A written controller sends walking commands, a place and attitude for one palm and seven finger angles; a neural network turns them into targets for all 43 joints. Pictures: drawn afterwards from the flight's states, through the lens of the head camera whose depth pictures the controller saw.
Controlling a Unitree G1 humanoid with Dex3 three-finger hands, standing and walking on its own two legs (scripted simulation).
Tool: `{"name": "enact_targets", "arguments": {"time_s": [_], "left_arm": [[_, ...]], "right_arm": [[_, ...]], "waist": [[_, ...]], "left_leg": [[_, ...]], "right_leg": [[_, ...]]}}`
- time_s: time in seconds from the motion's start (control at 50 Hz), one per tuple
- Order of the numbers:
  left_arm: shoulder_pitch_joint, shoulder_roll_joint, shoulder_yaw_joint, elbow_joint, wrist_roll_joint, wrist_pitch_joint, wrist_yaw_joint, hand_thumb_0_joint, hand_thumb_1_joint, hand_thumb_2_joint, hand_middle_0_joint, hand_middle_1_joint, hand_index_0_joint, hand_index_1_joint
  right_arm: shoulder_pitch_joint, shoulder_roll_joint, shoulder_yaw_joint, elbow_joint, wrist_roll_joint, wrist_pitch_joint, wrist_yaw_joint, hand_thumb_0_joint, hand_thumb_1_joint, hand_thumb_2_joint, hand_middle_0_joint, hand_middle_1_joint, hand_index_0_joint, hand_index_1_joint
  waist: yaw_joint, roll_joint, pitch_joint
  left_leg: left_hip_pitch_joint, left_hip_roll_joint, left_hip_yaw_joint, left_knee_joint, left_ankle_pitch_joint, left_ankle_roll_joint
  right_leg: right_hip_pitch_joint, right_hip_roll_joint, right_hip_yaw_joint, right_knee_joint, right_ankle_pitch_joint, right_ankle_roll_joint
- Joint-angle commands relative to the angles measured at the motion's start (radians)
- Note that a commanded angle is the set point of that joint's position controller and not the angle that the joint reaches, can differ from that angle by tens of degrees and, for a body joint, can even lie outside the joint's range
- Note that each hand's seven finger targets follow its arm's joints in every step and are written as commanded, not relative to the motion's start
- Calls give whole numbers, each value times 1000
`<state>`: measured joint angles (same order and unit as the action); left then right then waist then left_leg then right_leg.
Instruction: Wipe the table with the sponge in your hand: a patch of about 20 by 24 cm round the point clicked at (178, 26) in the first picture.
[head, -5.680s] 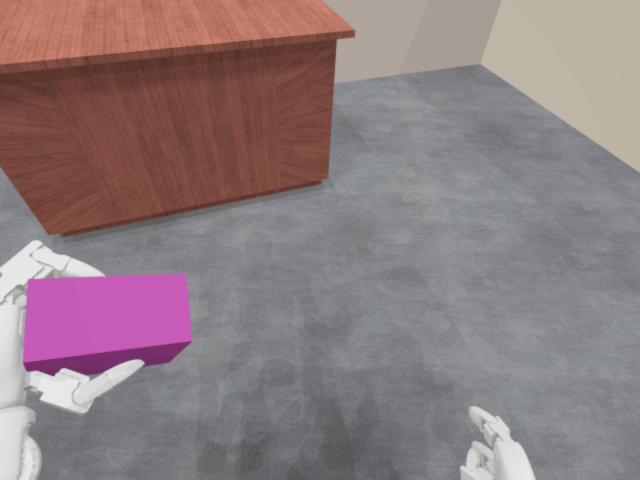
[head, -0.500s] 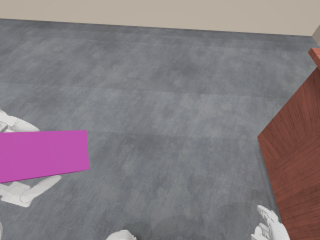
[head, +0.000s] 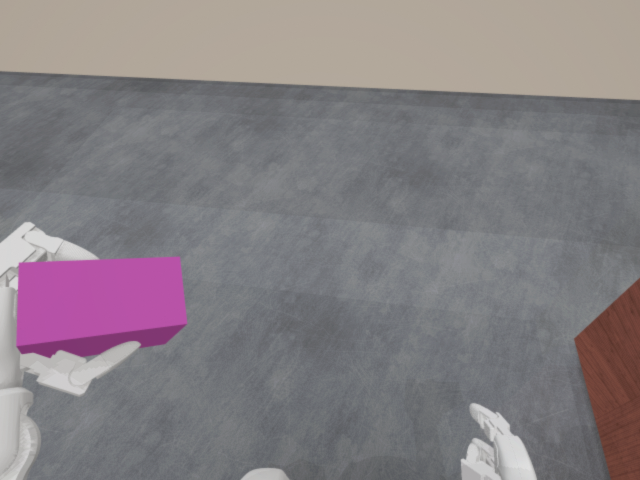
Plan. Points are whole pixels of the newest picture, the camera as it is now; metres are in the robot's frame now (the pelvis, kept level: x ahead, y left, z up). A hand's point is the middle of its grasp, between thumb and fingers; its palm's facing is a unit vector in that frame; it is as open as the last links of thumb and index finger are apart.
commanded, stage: turn to face it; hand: left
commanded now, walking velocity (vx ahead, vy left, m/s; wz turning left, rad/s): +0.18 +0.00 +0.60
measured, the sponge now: (128, 308) +0.24 +0.21 +0.15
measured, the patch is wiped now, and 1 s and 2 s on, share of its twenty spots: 0.00 0.00 0.00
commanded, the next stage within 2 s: none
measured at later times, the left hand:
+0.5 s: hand (139, 210) +0.34 +0.21 +0.19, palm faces +0.29 -0.87 -0.40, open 10.6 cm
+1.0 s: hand (286, 230) +0.31 +0.06 +0.20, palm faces -0.01 -0.86 -0.51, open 10.6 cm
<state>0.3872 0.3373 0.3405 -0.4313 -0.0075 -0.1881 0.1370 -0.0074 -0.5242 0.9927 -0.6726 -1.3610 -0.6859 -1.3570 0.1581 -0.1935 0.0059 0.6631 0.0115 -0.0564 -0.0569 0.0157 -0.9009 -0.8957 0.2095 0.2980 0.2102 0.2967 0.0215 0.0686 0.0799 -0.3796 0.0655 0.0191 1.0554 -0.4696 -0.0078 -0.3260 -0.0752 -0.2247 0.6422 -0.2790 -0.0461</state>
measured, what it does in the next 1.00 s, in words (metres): steps on the spot, turning right: left foot, then right foot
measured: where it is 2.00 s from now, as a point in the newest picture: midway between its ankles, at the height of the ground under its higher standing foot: outside the picture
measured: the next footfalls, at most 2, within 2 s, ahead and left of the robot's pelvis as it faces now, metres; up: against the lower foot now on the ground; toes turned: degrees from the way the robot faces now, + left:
left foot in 0.28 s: +0.16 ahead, +0.14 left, +0.00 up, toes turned +7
right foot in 0.64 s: +0.11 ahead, -0.14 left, +0.00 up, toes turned -23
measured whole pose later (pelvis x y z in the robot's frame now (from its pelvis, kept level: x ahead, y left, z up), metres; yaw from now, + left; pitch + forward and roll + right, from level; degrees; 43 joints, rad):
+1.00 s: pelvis +0.01 -0.06 +0.01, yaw -25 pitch +0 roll +3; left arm 0.53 0.41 0.40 -0.58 -0.06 -0.20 0.15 -0.01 -0.53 1.00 -0.67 -1.37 -0.69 -1.36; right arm 0.13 -0.28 -0.06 0.58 0.01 0.04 -0.02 0.02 -0.91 -0.90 0.20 0.30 0.20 0.30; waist -0.02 -0.01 0.10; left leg -0.54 0.05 -0.01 1.23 -0.40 -0.10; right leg -0.36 0.09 -0.02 0.48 -0.12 -0.13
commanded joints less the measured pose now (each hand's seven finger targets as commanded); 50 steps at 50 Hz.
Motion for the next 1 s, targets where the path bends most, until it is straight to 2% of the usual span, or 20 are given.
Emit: {"name": "enact_targets", "arguments": {"time_s": [0.0,0.04,0.1,0.16,0.22,0.24,0.26,0.28,0.32,0.4,0.54,0.6,0.62,0.64,0.66,0.68,0.7,0.72,0.8,0.98], "left_arm": [[-28,266,175,-319,-23,-80,24,0,100,1300,-1200,-1600,-1200,-1600],[-11,261,180,-393,-16,-97,34,0,100,1300,-1200,-1600,-1200,-1600],[71,272,214,-431,-24,-102,50,0,100,1300,-1200,-1600,-1200,-1600],[134,241,221,-426,-36,-95,68,0,100,1300,-1200,-1600,-1200,-1600],[88,209,188,-411,-34,-92,75,0,100,1300,-1200,-1600,-1200,-1600],[61,221,196,-397,-31,-100,74,0,100,1300,-1200,-1600,-1200,-1600],[32,218,185,-406,-29,-108,69,0,100,1300,-1200,-1600,-1200,-1600],[39,225,185,-352,-28,-115,63,0,100,1300,-1200,-1600,-1200,-1600],[24,230,168,-273,-20,-115,42,0,100,1300,-1200,-1600,-1200,-1600],[-64,177,95,-406,-16,-97,19,0,100,1300,-1200,-1600,-1200,-1600],[48,216,160,-398,-34,-76,14,0,100,1300,-1200,-1600,-1200,-1600],[87,221,183,-342,-36,-64,11,0,100,1300,-1200,-1600,-1200,-1600],[61,245,194,-345,-31,-66,11,0,100,1300,-1200,-1600,-1200,-1600],[51,288,224,-326,-26,-69,16,0,100,1300,-1200,-1600,-1200,-1600],[62,310,264,-301,-37,-62,25,0,100,1300,-1200,-1600,-1200,-1600],[82,280,255,-294,-57,-43,24,0,100,1300,-1200,-1600,-1200,-1600],[126,282,266,-285,-60,-36,23,0,100,1300,-1200,-1600,-1200,-1600],[167,272,270,-291,-58,-41,29,0,100,1300,-1200,-1600,-1200,-1600],[173,243,245,-316,-65,-63,39,0,100,1300,-1200,-1600,-1200,-1600],[127,252,231,-319,-71,-77,47,0,100,1300,-1200,-1600,-1200,-1600]], "right_arm": [[-110,-103,-49,-170,-3,-39,5,0,-900,-900,200,300,200,300],[-116,-99,-44,-185,-7,-35,2,0,-900,-900,200,300,200,300],[-100,-83,-46,-202,-10,-28,-4,0,-900,-900,200,300,200,300],[-72,-77,-46,-229,-15,-34,-4,0,-900,-900,200,300,200,300],[-32,-102,-62,-239,-13,-25,-17,0,-900,-900,200,300,200,300],[-24,-120,-74,-244,-9,-22,-25,0,-900,-900,200,300,200,300],[-21,-148,-85,-250,-7,-21,-24,0,-900,-900,200,300,200,300],[-6,-151,-88,-251,-5,-27,-18,0,-900,-900,200,300,200,300],[-40,-135,-65,-240,-27,-36,-6,0,-900,-900,200,300,200,300],[-24,-142,-71,-244,-6,-54,36,0,-900,-900,200,300,200,300],[-16,-124,-56,-275,-5,-78,58,0,-900,-900,200,300,200,300],[4,-115,-60,-268,2,-68,59,0,-900,-900,200,300,200,300],[12,-108,-59,-268,7,-62,60,0,-900,-900,200,300,200,300],[-4,-78,-50,-283,5,-56,53,0,-900,-900,200,300,200,300],[-48,-72,-34,-287,-4,-57,43,0,-900,-900,200,300,200,300],[-38,-86,-53,-267,13,-48,45,0,-900,-900,200,300,200,300],[-58,-88,-52,-270,13,-32,43,0,-900,-900,200,300,200,300],[-77,-63,-34,-260,5,-15,43,0,-900,-900,200,300,200,300],[-102,-86,-42,-228,2,32,44,0,-900,-900,200,300,200,300],[-96,-150,-82,-233,-7,49,47,0,-900,-900,200,300,200,300]], "waist": [[-7,-178,-116],[-16,-143,-111],[-13,-134,-161],[7,-170,-230],[-26,-102,-289],[-29,-35,-292],[-23,130,-293],[-10,195,-277],[-17,161,-203],[-14,202,-205],[-10,234,-186],[-3,134,-225],[-6,14,-241],[-6,-259,-237],[2,-365,-240],[-6,-373,-284],[-4,-309,-280],[-6,-235,-283],[-12,-135,-300],[11,-112,-226]], "left_leg": [[-299,29,-44,308,73,-25],[-271,47,-18,219,92,-33],[-99,41,63,-128,114,-24],[-27,-15,149,-374,158,-28],[214,-13,163,-600,406,-38],[302,53,101,-623,484,-20],[394,231,-98,-628,709,56],[421,389,-242,-654,907,149],[342,435,-231,-678,935,171],[338,317,73,-635,866,100],[258,347,149,-625,651,51],[240,305,197,-437,557,0],[191,246,224,-279,457,-23],[-45,114,217,-65,17,-63],[-220,28,112,100,-243,-91],[-199,38,3,193,-163,-90],[-221,50,-23,226,-115,-94],[-276,43,-30,272,-56,-100],[-296,19,-39,334,64,-102],[-166,-14,-44,66,61,-86]], "right_leg": [[232,-359,399,-355,150,-95],[201,-335,255,-340,287,-93],[180,-257,170,-282,460,-94],[276,-209,196,-206,610,-100],[220,-131,172,-77,479,-24],[145,-100,176,2,375,7],[-33,-21,146,127,13,54],[-168,28,157,280,-368,70],[-228,10,203,471,-339,76],[-199,3,149,329,-118,92],[-46,43,65,77,-89,106],[92,58,59,-106,89,95],[162,-7,138,-184,299,66],[308,-163,406,-193,790,-21],[342,-274,567,-181,1130,-94],[326,-259,561,-190,1040,-54],[335,-249,563,-178,927,-65],[395,-223,537,-156,880,-97],[379,-169,442,-191,695,-68],[143,-138,617,-404,79,-40]]}}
